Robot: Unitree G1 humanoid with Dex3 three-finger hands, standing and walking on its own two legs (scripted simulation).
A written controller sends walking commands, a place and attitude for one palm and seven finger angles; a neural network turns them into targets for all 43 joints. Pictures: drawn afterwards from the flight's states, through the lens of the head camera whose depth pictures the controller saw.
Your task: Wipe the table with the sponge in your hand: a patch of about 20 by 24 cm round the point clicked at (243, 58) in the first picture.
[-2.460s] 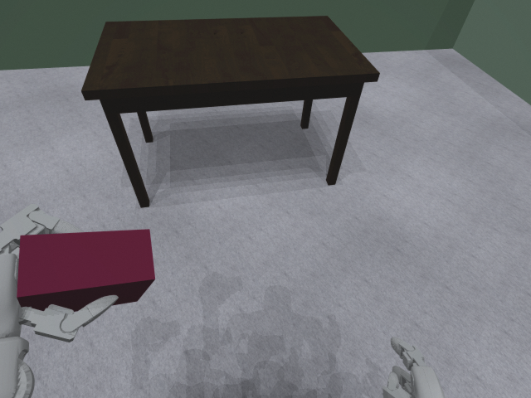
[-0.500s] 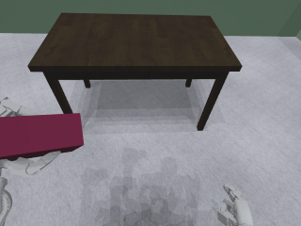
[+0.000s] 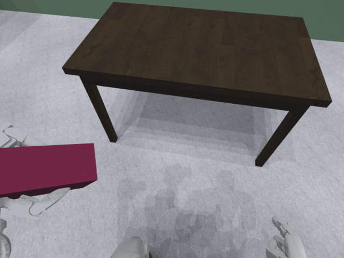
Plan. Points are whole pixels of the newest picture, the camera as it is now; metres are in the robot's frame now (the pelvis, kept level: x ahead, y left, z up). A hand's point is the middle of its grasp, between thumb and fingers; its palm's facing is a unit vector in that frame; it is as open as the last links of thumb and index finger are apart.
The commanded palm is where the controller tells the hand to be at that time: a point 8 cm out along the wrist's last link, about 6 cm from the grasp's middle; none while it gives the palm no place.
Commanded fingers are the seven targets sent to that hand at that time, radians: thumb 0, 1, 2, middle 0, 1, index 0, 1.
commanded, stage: walk to a spot facing it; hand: left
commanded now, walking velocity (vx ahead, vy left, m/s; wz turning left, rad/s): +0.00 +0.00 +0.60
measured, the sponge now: (62, 170) +0.24 +0.19 +0.15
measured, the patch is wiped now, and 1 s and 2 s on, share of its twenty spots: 0.00 0.00 0.00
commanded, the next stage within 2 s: none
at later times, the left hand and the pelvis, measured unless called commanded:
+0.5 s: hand (17, 203) +0.18 +0.23 +0.17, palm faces +0.66 -0.62 -0.42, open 9.8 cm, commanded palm +0.12 +0.25 +0.18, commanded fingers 0.00 0.10 1.30 -1.20 -1.60 -1.20 -1.60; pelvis +0.05 -0.07 -0.01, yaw +16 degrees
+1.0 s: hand out of the picture +0.04 +0.22 +0.18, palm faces +0.79 -0.48 -0.39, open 9.8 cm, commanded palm -0.03 +0.23 +0.18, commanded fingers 0.00 0.10 1.30 -1.20 -1.60 -1.20 -1.60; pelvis +0.00 -0.09 +0.00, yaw +34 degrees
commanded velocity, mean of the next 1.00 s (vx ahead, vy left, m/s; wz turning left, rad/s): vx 0.07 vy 0.00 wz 0.60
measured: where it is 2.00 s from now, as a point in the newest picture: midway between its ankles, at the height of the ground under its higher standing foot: outside the picture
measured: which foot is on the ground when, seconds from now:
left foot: up 0.00-0.06, down 0.08-0.42, up 0.44-0.76, down 0.78-1.00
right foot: down 0.00-0.08, up 0.10-0.40, down 0.42-0.78, up 0.80-1.00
